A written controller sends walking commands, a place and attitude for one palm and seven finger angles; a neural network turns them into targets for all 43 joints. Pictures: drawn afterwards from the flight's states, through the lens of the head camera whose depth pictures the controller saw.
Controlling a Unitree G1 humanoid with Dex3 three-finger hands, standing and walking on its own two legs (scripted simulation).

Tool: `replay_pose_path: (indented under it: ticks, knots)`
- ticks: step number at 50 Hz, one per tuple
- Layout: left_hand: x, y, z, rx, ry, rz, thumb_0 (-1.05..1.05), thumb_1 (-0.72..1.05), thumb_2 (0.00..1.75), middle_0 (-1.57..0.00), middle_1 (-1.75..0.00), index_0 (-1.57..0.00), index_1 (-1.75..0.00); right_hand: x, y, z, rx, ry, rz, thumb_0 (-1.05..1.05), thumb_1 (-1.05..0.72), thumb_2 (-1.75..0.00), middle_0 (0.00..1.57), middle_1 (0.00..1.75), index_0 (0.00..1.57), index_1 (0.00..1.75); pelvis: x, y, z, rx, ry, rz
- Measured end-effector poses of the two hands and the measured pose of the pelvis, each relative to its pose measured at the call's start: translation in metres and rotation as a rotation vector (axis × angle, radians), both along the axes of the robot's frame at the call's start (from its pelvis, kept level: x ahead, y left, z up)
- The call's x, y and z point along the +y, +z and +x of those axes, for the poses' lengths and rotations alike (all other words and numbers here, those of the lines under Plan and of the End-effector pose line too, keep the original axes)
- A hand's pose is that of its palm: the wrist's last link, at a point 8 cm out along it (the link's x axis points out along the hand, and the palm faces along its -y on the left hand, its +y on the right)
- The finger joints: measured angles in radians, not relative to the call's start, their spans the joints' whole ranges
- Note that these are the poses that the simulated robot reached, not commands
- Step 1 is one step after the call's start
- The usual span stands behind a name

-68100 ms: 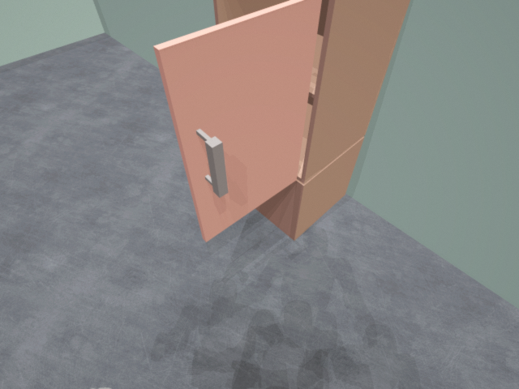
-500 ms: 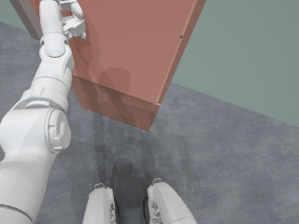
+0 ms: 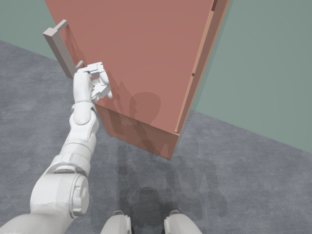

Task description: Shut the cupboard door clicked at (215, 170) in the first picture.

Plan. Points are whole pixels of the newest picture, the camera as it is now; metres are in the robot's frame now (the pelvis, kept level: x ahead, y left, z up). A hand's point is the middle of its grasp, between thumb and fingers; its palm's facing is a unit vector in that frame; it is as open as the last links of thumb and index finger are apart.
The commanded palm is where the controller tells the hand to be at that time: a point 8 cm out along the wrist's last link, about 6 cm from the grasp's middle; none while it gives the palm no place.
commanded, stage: pull the fist back off the door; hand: left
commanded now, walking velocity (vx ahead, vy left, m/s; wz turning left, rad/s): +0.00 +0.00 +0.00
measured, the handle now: (68, 51) +0.61 +0.21 +0.06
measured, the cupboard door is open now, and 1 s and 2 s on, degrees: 0 0 0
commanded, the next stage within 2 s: draw the hand back to the body in 0.12 s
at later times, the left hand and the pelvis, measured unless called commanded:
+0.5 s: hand (89, 100) +0.41 +0.12 +0.10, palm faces +0.07 -1.00 -0.05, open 3.1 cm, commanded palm +0.37 +0.18 +0.11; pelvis +0.00 -0.01 +0.02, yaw +0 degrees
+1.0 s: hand (11, 147) +0.29 +0.21 +0.16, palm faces +0.19 -0.95 -0.24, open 3.3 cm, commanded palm +0.24 +0.26 +0.19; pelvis +0.01 +0.02 +0.07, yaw +1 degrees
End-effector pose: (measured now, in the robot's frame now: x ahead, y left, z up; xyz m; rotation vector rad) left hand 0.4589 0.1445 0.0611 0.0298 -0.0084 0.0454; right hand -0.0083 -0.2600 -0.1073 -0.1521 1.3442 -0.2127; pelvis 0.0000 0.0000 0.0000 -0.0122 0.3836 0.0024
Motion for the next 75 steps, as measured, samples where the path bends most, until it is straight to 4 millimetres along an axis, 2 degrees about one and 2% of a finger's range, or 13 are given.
replay_pose_path:
  ticks: [7, 12, 18, 25, 31, 38, 40, 47, 53, 58, 63, 75]
  knots:
    - [-0.007, 0.003, -0.024, -0.001, -0.017, 0.008, 0.02, 0.90, 0.90, -1.30, -1.50, -1.30, -1.50, -0.007, 0.001, 0.062, -0.146, 0.060, -0.010, 0.00, -0.91, -0.90, 0.20, 0.30, 0.20, 0.30, -0.003, 0.004, 0.002, -0.036, 0.013, 0.006]
    - [-0.010, 0.008, -0.026, -0.007, -0.007, 0.008, 0.02, 0.90, 0.89, -1.30, -1.50, -1.30, -1.50, -0.005, 0.001, 0.087, -0.221, 0.090, -0.008, 0.00, -0.91, -0.90, 0.20, 0.30, 0.20, 0.30, -0.007, 0.002, -0.003, -0.047, 0.018, 0.011]
    - [0.001, 0.021, -0.032, -0.042, 0.000, 0.018, 0.02, 0.90, 0.89, -1.30, -1.50, -1.30, -1.50, 0.002, -0.001, 0.083, -0.237, 0.068, 0.022, 0.00, -0.91, -0.90, 0.20, 0.30, 0.20, 0.30, -0.008, 0.004, -0.006, -0.059, 0.004, 0.018]
    - [0.031, 0.037, -0.071, -0.001, 0.025, 0.017, 0.02, 0.90, 0.89, -1.30, -1.50, -1.30, -1.50, 0.010, 0.012, 0.067, -0.212, 0.030, 0.055, 0.01, -0.91, -0.90, 0.20, 0.30, 0.20, 0.30, -0.008, 0.024, -0.002, -0.135, -0.004, 0.023]
    - [0.050, 0.060, -0.101, -0.044, 0.002, 0.010, 0.02, 0.90, 0.89, -1.30, -1.50, -1.30, -1.50, 0.006, 0.031, 0.076, -0.260, 0.038, 0.017, 0.01, -0.91, -0.90, 0.20, 0.30, 0.20, 0.30, -0.005, 0.037, 0.000, -0.194, 0.008, 0.014]
    - [0.067, 0.078, -0.137, -0.044, -0.023, -0.003, 0.02, 0.90, 0.89, -1.28, -1.47, -1.27, -1.48, 0.008, 0.058, 0.123, -0.430, 0.068, -0.013, 0.01, -0.91, -0.90, 0.20, 0.30, 0.20, 0.30, 0.003, 0.047, 0.002, -0.257, 0.006, 0.012]
    - [0.073, 0.084, -0.148, -0.026, -0.006, 0.059, 0.02, 0.90, 0.89, -1.25, -1.44, -1.25, -1.45, 0.013, 0.068, 0.139, -0.476, 0.071, -0.018, 0.01, -0.91, -0.90, 0.20, 0.30, 0.20, 0.30, 0.005, 0.051, 0.003, -0.280, 0.005, 0.015]
    - [0.100, 0.108, -0.190, 0.019, 0.093, 0.188, 0.02, 0.90, 0.89, -1.11, -1.29, -1.11, -1.29, 0.044, 0.104, 0.194, -0.609, 0.127, -0.010, 0.01, -0.91, -0.90, 0.20, 0.30, 0.19, 0.30, 0.014, 0.068, 0.008, -0.358, 0.014, 0.013]
    - [0.130, 0.124, -0.218, 0.032, 0.201, 0.221, 0.02, 0.90, 0.89, -0.96, -1.12, -0.95, -1.12, 0.073, 0.121, 0.221, -0.676, 0.207, 0.024, 0.01, -0.91, -0.90, 0.20, 0.30, 0.20, 0.30, 0.021, 0.076, 0.012, -0.403, 0.025, 0.011]
    - [0.146, 0.140, -0.240, 0.012, 0.263, 0.254, 0.02, 0.90, 0.89, -0.82, -0.97, -0.82, -0.98, 0.090, 0.123, 0.228, -0.688, 0.252, 0.053, 0.01, -0.91, -0.90, 0.20, 0.30, 0.20, 0.30, 0.026, 0.079, 0.016, -0.424, 0.029, 0.012]
    - [0.162, 0.158, -0.261, -0.012, 0.320, 0.303, 0.02, 0.90, 0.89, -0.69, -0.82, -0.68, -0.83, 0.096, 0.117, 0.222, -0.663, 0.265, 0.070, 0.01, -0.91, -0.90, 0.20, 0.30, 0.20, 0.30, 0.029, 0.081, 0.019, -0.434, 0.031, 0.012]
    - [0.193, 0.192, -0.311, -0.055, 0.463, 0.448, 0.02, 0.90, 0.89, -0.36, -0.47, -0.36, -0.47, 0.077, 0.105, 0.202, -0.618, 0.228, 0.043, 0.01, -0.91, -0.90, 0.20, 0.30, 0.20, 0.30, 0.028, 0.081, 0.019, -0.441, 0.030, 0.010]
